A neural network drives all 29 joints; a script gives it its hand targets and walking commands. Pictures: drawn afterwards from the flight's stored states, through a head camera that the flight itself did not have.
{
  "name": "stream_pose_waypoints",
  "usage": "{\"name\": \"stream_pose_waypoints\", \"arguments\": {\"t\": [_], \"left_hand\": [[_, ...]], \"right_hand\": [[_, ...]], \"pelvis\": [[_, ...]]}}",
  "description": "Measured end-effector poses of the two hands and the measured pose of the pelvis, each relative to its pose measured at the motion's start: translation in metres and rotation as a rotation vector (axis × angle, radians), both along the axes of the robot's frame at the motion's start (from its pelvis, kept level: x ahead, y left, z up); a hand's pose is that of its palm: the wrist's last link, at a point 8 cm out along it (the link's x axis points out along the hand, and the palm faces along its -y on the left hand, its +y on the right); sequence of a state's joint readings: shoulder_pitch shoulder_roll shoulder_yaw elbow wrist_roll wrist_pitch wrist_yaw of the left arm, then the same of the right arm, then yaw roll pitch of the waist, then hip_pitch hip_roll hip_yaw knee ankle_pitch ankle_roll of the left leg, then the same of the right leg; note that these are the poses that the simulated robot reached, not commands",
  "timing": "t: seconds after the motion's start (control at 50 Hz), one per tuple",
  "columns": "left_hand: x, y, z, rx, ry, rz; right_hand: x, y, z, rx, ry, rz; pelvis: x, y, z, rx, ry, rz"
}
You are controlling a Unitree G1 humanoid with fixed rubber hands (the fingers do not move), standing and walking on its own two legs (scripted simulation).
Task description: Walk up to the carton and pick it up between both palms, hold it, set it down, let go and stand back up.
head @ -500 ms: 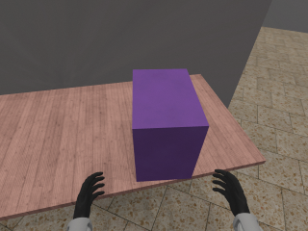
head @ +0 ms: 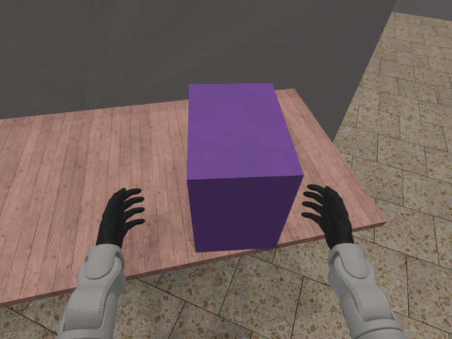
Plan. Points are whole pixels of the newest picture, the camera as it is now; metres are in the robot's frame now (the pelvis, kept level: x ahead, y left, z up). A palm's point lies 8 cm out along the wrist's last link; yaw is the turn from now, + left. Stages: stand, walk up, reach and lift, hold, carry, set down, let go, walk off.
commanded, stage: reach and lift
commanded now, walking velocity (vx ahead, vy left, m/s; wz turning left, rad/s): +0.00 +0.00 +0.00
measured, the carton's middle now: (233, 168) +0.46 +0.00 +0.01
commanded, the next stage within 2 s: none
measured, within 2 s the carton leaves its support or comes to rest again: neither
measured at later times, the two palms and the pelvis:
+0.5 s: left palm (112, 181) +0.33 +0.21 +0.11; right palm (333, 177) +0.36 -0.17 +0.11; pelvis -0.01 +0.00 +0.00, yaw +0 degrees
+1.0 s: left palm (107, 136) +0.38 +0.22 +0.17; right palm (332, 129) +0.42 -0.16 +0.17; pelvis -0.01 -0.01 +0.00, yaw +1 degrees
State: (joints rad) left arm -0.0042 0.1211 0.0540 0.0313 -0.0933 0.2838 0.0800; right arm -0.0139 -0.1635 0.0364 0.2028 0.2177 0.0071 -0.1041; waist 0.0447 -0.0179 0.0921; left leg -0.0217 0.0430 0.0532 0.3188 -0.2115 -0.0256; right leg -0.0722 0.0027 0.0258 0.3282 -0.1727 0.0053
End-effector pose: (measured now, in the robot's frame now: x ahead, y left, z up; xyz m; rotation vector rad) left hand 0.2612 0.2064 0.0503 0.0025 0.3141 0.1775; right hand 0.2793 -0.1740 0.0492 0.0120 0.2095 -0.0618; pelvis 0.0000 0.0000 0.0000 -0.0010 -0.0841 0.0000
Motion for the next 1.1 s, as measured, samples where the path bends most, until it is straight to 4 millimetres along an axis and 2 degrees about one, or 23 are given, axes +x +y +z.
{"name": "stream_pose_waypoints", "arguments": {"t": [0.18,0.48,1.1], "left_hand": [[0.025,0.003,0.027,-0.003,-0.014,-0.006],[0.068,0.004,0.058,-0.007,-0.015,-0.012],[0.131,0.009,0.126,0.016,-0.047,-0.007]], "right_hand": [[0.032,0.008,0.021,0.014,-0.025,0.028],[0.076,0.004,0.054,0.013,-0.028,0.033],[0.147,0.014,0.129,0.01,-0.014,0.051]], "pelvis": [[-0.007,0.001,0.001,-0.002,0.034,-0.003],[-0.01,-0.003,0.0,-0.005,0.085,0.003],[-0.014,-0.008,-0.002,-0.015,0.159,0.025]]}}
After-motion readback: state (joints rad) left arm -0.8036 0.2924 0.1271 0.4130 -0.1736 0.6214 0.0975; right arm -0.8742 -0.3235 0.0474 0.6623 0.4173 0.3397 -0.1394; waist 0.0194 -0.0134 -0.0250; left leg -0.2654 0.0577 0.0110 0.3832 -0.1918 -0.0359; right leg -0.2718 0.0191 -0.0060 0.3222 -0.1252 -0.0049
